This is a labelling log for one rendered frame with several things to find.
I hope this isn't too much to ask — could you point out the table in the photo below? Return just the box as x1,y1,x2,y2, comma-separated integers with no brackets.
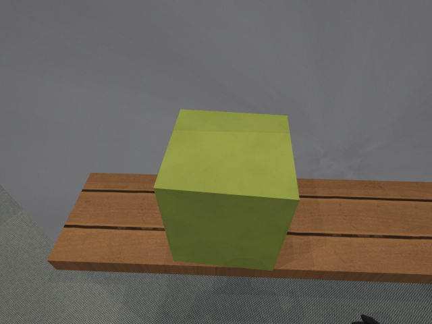
47,173,432,284

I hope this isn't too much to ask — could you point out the carton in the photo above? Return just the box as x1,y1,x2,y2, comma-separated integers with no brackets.
153,109,300,271

